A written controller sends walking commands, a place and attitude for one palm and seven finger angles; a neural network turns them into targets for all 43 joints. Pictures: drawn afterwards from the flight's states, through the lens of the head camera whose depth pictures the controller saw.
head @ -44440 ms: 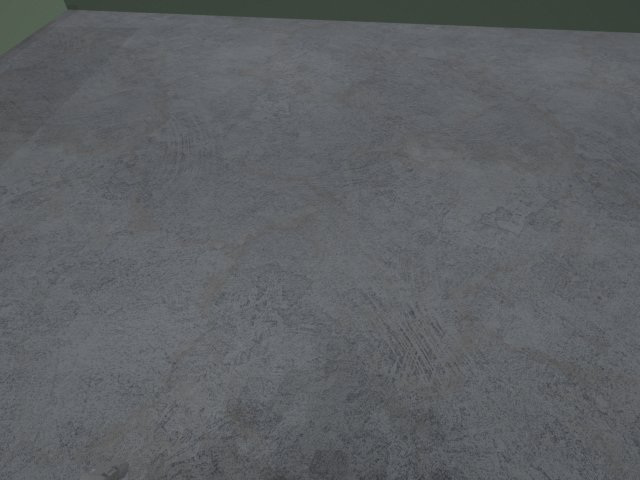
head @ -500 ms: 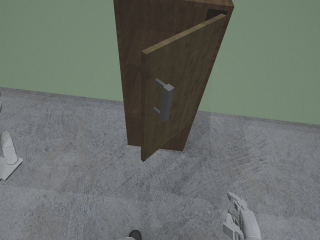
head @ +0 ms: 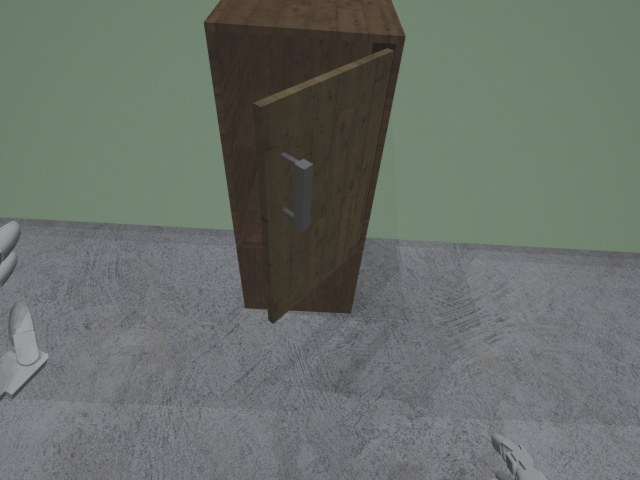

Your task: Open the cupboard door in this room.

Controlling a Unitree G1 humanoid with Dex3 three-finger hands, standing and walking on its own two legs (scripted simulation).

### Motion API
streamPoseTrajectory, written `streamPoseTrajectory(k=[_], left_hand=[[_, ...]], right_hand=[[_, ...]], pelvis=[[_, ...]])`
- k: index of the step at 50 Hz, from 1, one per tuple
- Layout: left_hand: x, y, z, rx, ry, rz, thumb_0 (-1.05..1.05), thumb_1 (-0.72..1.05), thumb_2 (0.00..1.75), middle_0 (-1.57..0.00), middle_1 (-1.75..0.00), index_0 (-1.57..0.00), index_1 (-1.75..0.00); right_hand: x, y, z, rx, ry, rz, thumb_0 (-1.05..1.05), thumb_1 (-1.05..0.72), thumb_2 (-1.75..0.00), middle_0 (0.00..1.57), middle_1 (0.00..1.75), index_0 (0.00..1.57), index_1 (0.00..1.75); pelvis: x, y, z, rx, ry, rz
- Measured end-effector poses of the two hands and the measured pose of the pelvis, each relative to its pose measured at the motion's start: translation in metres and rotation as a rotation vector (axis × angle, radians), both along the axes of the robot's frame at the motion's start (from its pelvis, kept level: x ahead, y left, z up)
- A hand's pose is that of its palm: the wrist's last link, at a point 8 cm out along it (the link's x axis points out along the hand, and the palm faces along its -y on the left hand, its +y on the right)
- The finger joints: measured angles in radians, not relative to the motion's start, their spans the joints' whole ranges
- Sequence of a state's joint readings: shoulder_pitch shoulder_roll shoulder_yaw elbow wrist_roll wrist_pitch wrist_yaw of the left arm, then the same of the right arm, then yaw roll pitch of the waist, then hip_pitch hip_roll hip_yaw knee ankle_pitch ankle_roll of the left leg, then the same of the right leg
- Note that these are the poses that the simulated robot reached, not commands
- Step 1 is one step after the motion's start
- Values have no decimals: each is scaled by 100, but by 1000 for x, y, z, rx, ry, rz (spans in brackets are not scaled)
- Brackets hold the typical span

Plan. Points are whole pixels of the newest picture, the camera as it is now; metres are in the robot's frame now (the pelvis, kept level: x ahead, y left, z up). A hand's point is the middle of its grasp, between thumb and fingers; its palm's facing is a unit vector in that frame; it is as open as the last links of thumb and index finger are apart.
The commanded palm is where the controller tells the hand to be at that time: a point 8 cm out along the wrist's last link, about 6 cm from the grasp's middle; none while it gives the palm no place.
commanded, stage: stop stepping back and stand still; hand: left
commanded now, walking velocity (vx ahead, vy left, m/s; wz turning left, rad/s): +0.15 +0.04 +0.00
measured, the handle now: (294, 191) +0.59 +0.08 +0.03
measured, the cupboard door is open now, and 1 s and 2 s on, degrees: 50 50 50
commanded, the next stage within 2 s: let the arm hang, fingers relaxed in 0.36 s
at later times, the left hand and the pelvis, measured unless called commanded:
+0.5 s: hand (55, 360) +0.20 +0.27 +0.13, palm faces +0.39 -0.79 -0.47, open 7.4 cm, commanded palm none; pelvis +0.00 +0.00 +0.00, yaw +1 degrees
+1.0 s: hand out of the picture -0.07 +0.18 -0.17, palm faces +0.08 -0.97 -0.24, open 7.3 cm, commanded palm none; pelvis -0.02 -0.02 +0.01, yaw +5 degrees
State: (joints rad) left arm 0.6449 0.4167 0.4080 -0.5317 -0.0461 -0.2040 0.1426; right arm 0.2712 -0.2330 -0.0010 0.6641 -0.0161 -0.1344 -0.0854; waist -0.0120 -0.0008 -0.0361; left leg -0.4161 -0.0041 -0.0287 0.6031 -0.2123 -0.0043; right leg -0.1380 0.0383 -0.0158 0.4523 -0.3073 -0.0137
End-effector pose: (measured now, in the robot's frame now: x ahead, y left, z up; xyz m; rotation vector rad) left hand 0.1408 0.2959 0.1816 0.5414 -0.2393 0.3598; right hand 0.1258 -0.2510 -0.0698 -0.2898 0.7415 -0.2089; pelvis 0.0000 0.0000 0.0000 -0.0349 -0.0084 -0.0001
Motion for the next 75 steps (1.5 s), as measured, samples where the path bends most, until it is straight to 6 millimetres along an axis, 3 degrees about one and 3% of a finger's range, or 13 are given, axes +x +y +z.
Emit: streamPoseTrajectory(k=[8, 14, 18, 23, 25, 28, 30, 34, 39, 46, 52, 62, 75], left_hand=[[3, 19, -11, -62, -69, 82, 1, 88, 90, -21, -31, -21, -30], [6, -4, 4, 9, -29, 22, 2, 89, 90, -21, -31, -21, -30], [0, -13, 5, 20, 8, -7, 1, 89, 90, -21, -31, -21, -30], [5, 1, -6, -13, 29, 53, 1, 88, 90, -21, -31, -21, -30], [16, 9, -34, -49, 129, 67, 1, 89, 90, -21, -31, -21, -30], [26, 14, -117, -172, 480, 113, 0, 89, 90, -20, -30, -20, -30], [15, 4, -176, -253, 719, 134, 0, 90, 90, -20, -30, -20, -30], [-43, -39, -269, -398, 1122, 138, 1, 90, 90, -20, -30, -20, -30], [-127, -87, -320, -571, 1438, 181, 1, 93, 90, -20, -30, -20, -30], [-197, -82, -321, -635, 1600, 333, 1, 94, 90, -21, -30, -21, -30], [-212, -67, -310, -601, 1621, 411, 1, 92, 90, -20, -30, -20, -30], [-162, -52, -301, -544, 1482, 380, 1, 91, 90, -20, -30, -20, -30], [-99, -55, -297, -524, 1368, 283, 0, 90, 90, -20, -30, -20, -30]], right_hand=[[0, 16, -6, 23, -26, 6, 2, -91, -90, 20, 30, 20, 30], [7, 35, -1, 111, -88, 57, 1, -91, -90, 20, 30, 20, 30], [9, 32, -7, 124, -50, 63, 1, -90, -90, 21, 30, 20, 30], [11, 18, -14, 80, 12, 40, 1, -90, -90, 21, 30, 20, 30], [13, 12, -19, 88, 33, 64, 1, -90, -90, 20, 30, 20, 30], [10, -1, -35, 77, 123, 83, 1, -90, -90, 20, 30, 20, 30], [3, -10, -42, 66, 174, 84, 1, -91, -90, 20, 30, 20, 30], [-20, -25, -52, 69, 267, 44, 1, -91, -90, 20, 30, 20, 30], [-66, -35, -54, 43, 456, -4, 1, -91, -90, 20, 30, 20, 30], [-118, -31, -59, 46, 666, -30, 1, -91, -90, 20, 30, 20, 30], [-127, -19, -68, 92, 695, -32, 1, -91, -90, 20, 30, 20, 30], [-99, -10, -74, 132, 604, -9, 1, -91, -90, 20, 30, 20, 30], [-68, -30, -62, 81, 534, -15, 0, -91, -90, 20, 30, 20, 30]], pelvis=[[-6, 6, -3, 24, -27, 6], [-14, -4, 1, 39, -13, 2], [-9, -6, 3, 17, 2, 1], [-1, -3, 2, 14, 3, 12], [-4, 0, 2, 24, 9, 20], [-11, 2, -1, 36, 23, 50], [-16, -2, -4, 54, 20, 62], [-21, -11, -7, 61, -6, 66], [-19, -18, 0, 33, -21, 73], [-17, -23, 6, 25, -20, 81], [-16, -24, 7, 27, -25, 81], [-14, -23, 7, 35, -36, 79], [-5, -24, 9, 39, -32, 75]])
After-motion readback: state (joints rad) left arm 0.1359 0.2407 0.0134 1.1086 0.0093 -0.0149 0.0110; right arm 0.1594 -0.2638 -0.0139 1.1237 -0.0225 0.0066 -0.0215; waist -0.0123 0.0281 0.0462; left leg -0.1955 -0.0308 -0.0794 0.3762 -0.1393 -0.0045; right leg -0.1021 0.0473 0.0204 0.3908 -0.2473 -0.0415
